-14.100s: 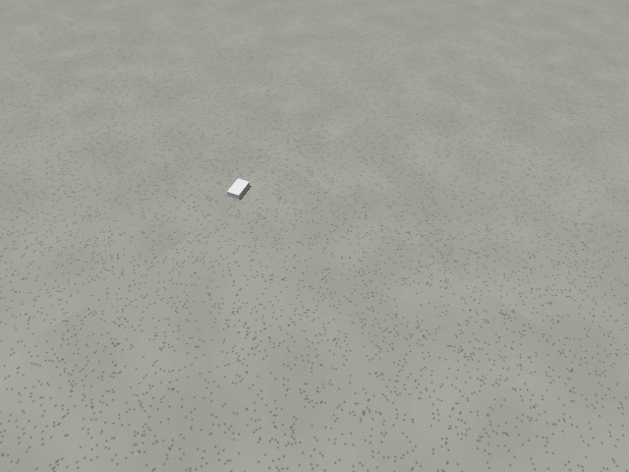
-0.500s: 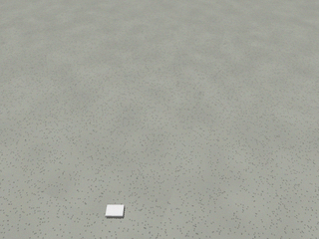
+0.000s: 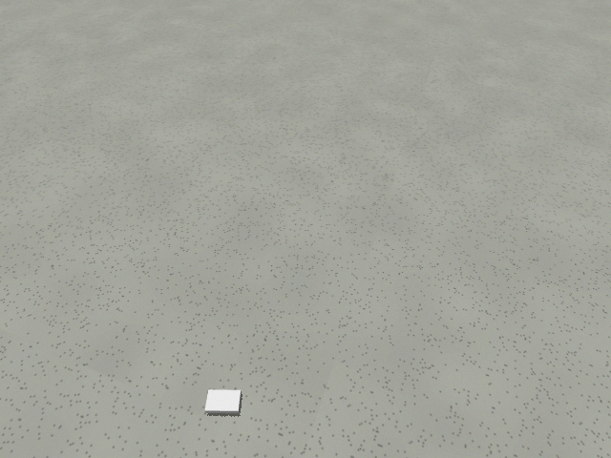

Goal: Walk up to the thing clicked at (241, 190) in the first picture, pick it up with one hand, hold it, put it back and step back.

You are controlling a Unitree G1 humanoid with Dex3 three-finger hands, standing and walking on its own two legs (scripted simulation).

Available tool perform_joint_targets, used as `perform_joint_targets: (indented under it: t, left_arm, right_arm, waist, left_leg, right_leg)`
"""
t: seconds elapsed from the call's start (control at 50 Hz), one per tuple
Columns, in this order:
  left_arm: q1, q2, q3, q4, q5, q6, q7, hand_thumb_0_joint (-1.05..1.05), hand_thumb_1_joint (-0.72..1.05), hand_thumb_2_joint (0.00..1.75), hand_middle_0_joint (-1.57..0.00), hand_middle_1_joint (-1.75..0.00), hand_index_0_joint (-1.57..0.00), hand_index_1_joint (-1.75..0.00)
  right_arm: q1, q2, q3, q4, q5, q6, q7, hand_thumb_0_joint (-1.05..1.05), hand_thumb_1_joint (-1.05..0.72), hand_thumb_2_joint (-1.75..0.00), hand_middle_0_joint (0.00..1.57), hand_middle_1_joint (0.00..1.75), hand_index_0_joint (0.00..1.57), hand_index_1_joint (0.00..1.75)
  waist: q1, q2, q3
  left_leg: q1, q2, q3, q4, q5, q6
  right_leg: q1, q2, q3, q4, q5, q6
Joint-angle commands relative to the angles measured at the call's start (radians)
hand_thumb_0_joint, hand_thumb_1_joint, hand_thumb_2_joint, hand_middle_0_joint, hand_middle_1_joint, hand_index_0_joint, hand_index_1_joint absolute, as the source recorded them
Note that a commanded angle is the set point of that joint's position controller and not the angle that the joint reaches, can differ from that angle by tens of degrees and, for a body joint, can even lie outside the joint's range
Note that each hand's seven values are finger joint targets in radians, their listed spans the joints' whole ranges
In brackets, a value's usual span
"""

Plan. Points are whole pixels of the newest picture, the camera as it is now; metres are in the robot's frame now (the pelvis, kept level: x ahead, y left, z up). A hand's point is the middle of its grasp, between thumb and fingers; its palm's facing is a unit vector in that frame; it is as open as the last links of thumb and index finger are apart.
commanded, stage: stand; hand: left
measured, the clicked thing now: (223, 401) +0.41 +0.24 -0.77
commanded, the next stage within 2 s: walk up in 0.76 s
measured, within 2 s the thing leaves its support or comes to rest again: neither
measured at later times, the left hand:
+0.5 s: hand out of the picture +0.08 +0.26 -0.16, palm faces -0.02 -0.94 -0.35, open 7.4 cm
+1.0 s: hand out of the picture +0.07 +0.28 -0.17, palm faces +0.00 -0.92 -0.39, open 7.4 cm
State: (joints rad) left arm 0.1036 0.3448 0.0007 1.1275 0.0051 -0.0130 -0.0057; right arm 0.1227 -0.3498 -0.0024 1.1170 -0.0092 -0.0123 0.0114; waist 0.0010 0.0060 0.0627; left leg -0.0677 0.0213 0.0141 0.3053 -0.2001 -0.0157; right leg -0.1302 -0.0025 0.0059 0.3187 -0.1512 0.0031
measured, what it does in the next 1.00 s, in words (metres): stands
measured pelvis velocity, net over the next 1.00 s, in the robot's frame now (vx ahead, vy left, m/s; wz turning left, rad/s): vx -0.04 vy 0.02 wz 0.01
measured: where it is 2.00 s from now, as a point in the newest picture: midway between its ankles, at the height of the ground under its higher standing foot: outside the picture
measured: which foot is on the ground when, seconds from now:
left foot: down 0.00-1.00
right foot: down 0.00-1.00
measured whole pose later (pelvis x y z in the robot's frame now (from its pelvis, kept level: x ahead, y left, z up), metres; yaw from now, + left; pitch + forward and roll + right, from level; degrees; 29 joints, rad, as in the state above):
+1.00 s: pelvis -0.04 +0.02 -0.02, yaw +1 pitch -3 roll +0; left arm 0.04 0.38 0.04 0.98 0.00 0.04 0.01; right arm 0.06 -0.40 -0.05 1.01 0.01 0.05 0.01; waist 0.00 0.00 0.18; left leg -0.30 -0.02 -0.01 0.70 -0.37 0.03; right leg -0.30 -0.03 0.01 0.55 -0.20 0.01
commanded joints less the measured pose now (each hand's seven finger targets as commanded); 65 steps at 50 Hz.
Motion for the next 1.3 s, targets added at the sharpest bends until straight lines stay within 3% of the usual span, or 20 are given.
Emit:
perform_joint_targets:
  t: [0.0, 0.12, 0.7, 0.72, 0.74, 0.8, 0.9, 0.94, 0.96, 1.0, 1.02, 1.04, 1.06, 1.08, 1.1, 1.12, 1.14, 1.18, 1.2, 1.28]
  left_arm:
    - [-0.034, 0.220, 0.037, -0.055, -0.001, -0.024, 0.012, 0.00, 0.90, 0.90, -0.20, -0.30, -0.20, -0.30]
    - [-0.029, 0.218, 0.033, -0.056, 0.001, -0.025, 0.014, 0.00, 0.90, 0.90, -0.20, -0.30, -0.20, -0.30]
    - [-0.024, 0.222, 0.030, -0.056, 0.001, -0.023, 0.017, 0.00, 0.90, 0.90, -0.20, -0.30, -0.20, -0.30]
    - [-0.021, 0.220, 0.028, -0.056, 0.002, -0.024, 0.018, 0.00, 0.90, 0.90, -0.20, -0.30, -0.20, -0.30]
    - [-0.032, 0.270, 0.076, -0.083, -0.011, -0.008, 0.024, 0.00, 0.90, 0.90, -0.20, -0.30, -0.20, -0.30]
    - [0.001, 0.260, 0.084, -0.121, -0.017, 0.006, 0.032, 0.00, 0.90, 0.90, -0.20, -0.30, -0.20, -0.30]
    - [-0.049, 0.295, 0.100, -0.202, -0.007, 0.032, 0.031, 0.00, 0.90, 0.90, -0.20, -0.30, -0.20, -0.30]
    - [-0.084, 0.319, 0.105, -0.235, 0.006, 0.039, 0.034, 0.00, 0.90, 0.90, -0.20, -0.30, -0.20, -0.30]
    - [-0.098, 0.321, 0.107, -0.252, 0.020, 0.041, 0.034, 0.00, 0.90, 0.90, -0.20, -0.30, -0.20, -0.30]
    - [-0.162, 0.315, 0.107, -0.294, 0.032, 0.041, 0.038, 0.00, 0.90, 0.90, -0.20, -0.30, -0.20, -0.30]
    - [-0.155, 0.297, 0.102, -0.299, 0.033, 0.043, 0.038, 0.00, 0.90, 0.90, -0.20, -0.30, -0.20, -0.30]
    - [-0.159, 0.292, 0.098, -0.312, 0.032, 0.047, 0.038, 0.00, 0.90, 0.90, -0.20, -0.30, -0.20, -0.30]
    - [-0.145, 0.270, 0.094, -0.325, 0.022, 0.056, 0.035, 0.00, 0.90, 0.90, -0.20, -0.30, -0.20, -0.30]
    - [-0.120, 0.213, 0.087, -0.345, 0.012, 0.061, 0.036, 0.00, 0.90, 0.90, -0.20, -0.30, -0.20, -0.30]
    - [-0.066, 0.201, 0.093, -0.332, 0.015, 0.073, 0.042, 0.00, 0.90, 0.90, -0.20, -0.30, -0.20, -0.30]
    - [-0.040, 0.218, 0.100, -0.332, 0.018, 0.077, 0.051, 0.00, 0.90, 0.90, -0.20, -0.30, -0.20, -0.30]
    - [-0.070, 0.240, 0.107, -0.319, 0.025, 0.078, 0.054, 0.00, 0.90, 0.90, -0.20, -0.30, -0.20, -0.30]
    - [-0.015, 0.240, 0.113, -0.295, 0.009, 0.079, 0.048, 0.00, 0.90, 0.90, -0.20, -0.30, -0.20, -0.30]
    - [0.020, 0.249, 0.117, -0.293, 0.005, 0.080, 0.042, 0.00, 0.90, 0.90, -0.20, -0.30, -0.20, -0.30]
    - [-0.007, 0.230, 0.125, -0.341, 0.022, 0.072, 0.031, 0.00, 0.90, 0.90, -0.20, -0.30, -0.20, -0.30]
  right_arm:
    - [-0.023, -0.209, -0.037, -0.044, -0.001, -0.019, -0.016, 0.00, -0.90, -0.90, 0.20, 0.30, 0.20, 0.30]
    - [-0.030, -0.216, -0.039, -0.045, -0.002, -0.023, -0.018, 0.00, -0.90, -0.90, 0.20, 0.30, 0.20, 0.30]
    - [-0.028, -0.214, -0.040, -0.043, -0.001, -0.018, -0.018, 0.00, -0.90, -0.90, 0.20, 0.30, 0.20, 0.30]
    - [-0.030, -0.213, -0.039, -0.043, 0.000, -0.018, -0.017, 0.00, -0.90, -0.90, 0.20, 0.30, 0.20, 0.30]
    - [-0.058, -0.261, -0.060, -0.048, 0.006, 0.001, -0.019, 0.00, -0.90, -0.90, 0.20, 0.30, 0.20, 0.30]
    - [-0.023, -0.245, -0.070, -0.083, 0.021, 0.016, -0.022, 0.00, -0.90, -0.90, 0.20, 0.30, 0.20, 0.30]
    - [-0.004, -0.228, -0.082, -0.138, 0.018, 0.046, -0.023, 0.00, -0.90, -0.90, 0.20, 0.30, 0.20, 0.30]
    - [0.024, -0.211, -0.090, -0.154, 0.012, 0.061, -0.019, 0.00, -0.90, -0.90, 0.20, 0.30, 0.20, 0.30]
    - [0.056, -0.206, -0.093, -0.162, 0.005, 0.069, -0.015, 0.00, -0.90, -0.90, 0.20, 0.30, 0.20, 0.30]
    - [0.115, -0.217, -0.105, -0.178, 0.013, 0.070, -0.007, 0.00, -0.90, -0.90, 0.20, 0.30, 0.20, 0.30]
    - [0.120, -0.221, -0.108, -0.177, 0.013, 0.063, -0.008, 0.00, -0.90, -0.90, 0.20, 0.30, 0.20, 0.30]
    - [0.147, -0.222, -0.112, -0.178, 0.004, 0.054, -0.010, 0.00, -0.90, -0.90, 0.20, 0.30, 0.20, 0.30]
    - [0.155, -0.242, -0.115, -0.178, -0.011, 0.044, -0.014, 0.00, -0.90, -0.90, 0.20, 0.30, 0.20, 0.30]
    - [0.121, -0.319, -0.133, -0.193, -0.032, 0.038, -0.017, 0.00, -0.90, -0.90, 0.20, 0.30, 0.20, 0.30]
    - [0.069, -0.344, -0.139, -0.225, -0.043, 0.029, -0.020, 0.00, -0.90, -0.90, 0.20, 0.30, 0.20, 0.30]
    - [0.045, -0.407, -0.147, -0.253, -0.029, 0.029, -0.020, 0.00, -0.90, -0.90, 0.20, 0.30, 0.20, 0.30]
    - [0.014, -0.390, -0.149, -0.263, -0.028, 0.026, -0.026, 0.00, -0.90, -0.90, 0.20, 0.30, 0.20, 0.30]
    - [-0.064, -0.317, -0.131, -0.282, -0.035, 0.017, -0.045, 0.00, -0.90, -0.90, 0.20, 0.30, 0.20, 0.30]
    - [-0.061, -0.306, -0.127, -0.294, -0.030, 0.015, -0.051, 0.00, -0.90, -0.90, 0.20, 0.30, 0.20, 0.30]
    - [0.073, -0.285, -0.131, -0.291, -0.017, 0.011, -0.060, 0.00, -0.90, -0.90, 0.20, 0.30, 0.20, 0.30]
  waist:
    - [-0.003, -0.013, -0.084]
    - [-0.001, 0.007, -0.117]
    - [-0.004, -0.008, -0.088]
    - [0.000, -0.012, -0.085]
    - [0.008, -0.014, 0.032]
    - [-0.001, -0.018, -0.122]
    - [-0.005, -0.103, -0.174]
    - [-0.006, -0.197, -0.130]
    - [-0.013, -0.226, -0.100]
    - [-0.055, -0.224, -0.104]
    - [-0.049, -0.194, -0.113]
    - [-0.062, -0.174, -0.119]
    - [-0.064, -0.042, -0.102]
    - [-0.043, 0.202, -0.082]
    - [-0.001, 0.165, -0.076]
    - [-0.024, 0.205, -0.107]
    - [-0.025, 0.143, -0.085]
    - [0.033, 0.117, -0.047]
    - [0.047, 0.136, -0.048]
    - [-0.021, 0.101, -0.115]
  left_leg:
    - [-0.013, 0.113, -0.085, -0.055, 0.100, 0.035]
    - [0.004, 0.120, -0.083, -0.043, 0.190, 0.035]
    - [-0.014, 0.113, -0.087, -0.056, 0.146, 0.034]
    - [-0.019, 0.114, -0.091, -0.054, 0.157, 0.034]
    - [-0.078, 0.101, -0.106, 0.044, 0.345, 0.050]
    - [-0.028, 0.099, -0.078, 0.145, 0.452, 0.065]
    - [-0.082, 0.009, -0.034, 0.378, 0.192, 0.067]
    - [-0.113, -0.066, -0.025, 0.565, -0.235, 0.057]
    - [-0.115, -0.053, -0.062, 0.652, -0.383, 0.067]
    - [-0.117, -0.019, -0.116, 0.635, -0.371, 0.084]
    - [-0.133, -0.029, -0.075, 0.544, -0.301, 0.073]
    - [-0.125, -0.022, -0.049, 0.397, -0.205, 0.068]
    - [-0.139, 0.035, -0.103, 0.193, 0.014, 0.079]
    - [-0.131, 0.194, -0.358, 0.080, 0.277, 0.139]
    - [-0.156, 0.296, -0.435, 0.066, 0.448, 0.209]
    - [-0.220, 0.403, -0.535, 0.035, 0.459, 0.314]
    - [-0.245, 0.386, -0.531, 0.033, 0.384, 0.310]
    - [-0.196, 0.271, -0.339, 0.100, 0.375, 0.248]
    - [-0.149, 0.259, -0.311, 0.132, 0.398, 0.244]
    - [0.098, 0.252, -0.294, 0.203, 0.538, 0.254]
  right_leg:
    - [0.017, -0.121, 0.102, -0.044, 0.111, -0.029]
    - [0.051, -0.127, 0.093, -0.020, 0.205, -0.028]
    - [0.039, -0.128, 0.090, -0.036, 0.148, -0.026]
    - [0.045, -0.129, 0.089, -0.036, 0.163, -0.027]
    - [-0.037, -0.115, 0.094, 0.056, 0.369, -0.028]
    - [0.015, -0.119, 0.077, 0.131, 0.457, -0.065]
    - [-0.063, -0.237, 0.198, 0.131, 0.428, -0.176]
    - [-0.171, -0.337, 0.280, 0.081, 0.415, -0.260]
    - [-0.258, -0.366, 0.300, 0.066, 0.346, -0.280]
    - [-0.288, -0.330, 0.257, 0.133, 0.292, -0.246]
    - [-0.253, -0.282, 0.217, 0.183, 0.286, -0.217]
    - [-0.233, -0.242, 0.193, 0.250, 0.249, -0.175]
    - [-0.231, -0.146, 0.139, 0.373, 0.130, -0.117]
    - [-0.325, 0.028, 0.068, 0.587, -0.092, -0.052]
    - [-0.354, 0.106, 0.129, 0.740, -0.444, -0.030]
    - [-0.334, 0.138, 0.197, 0.875, -0.540, -0.021]
    - [-0.338, 0.126, 0.235, 0.941, -0.514, -0.023]
    - [-0.385, 0.113, 0.233, 1.000, -0.394, -0.014]
    - [-0.401, 0.105, 0.215, 0.996, -0.366, -0.006]
    - [-0.426, 0.084, 0.179, 0.815, -0.390, 0.036]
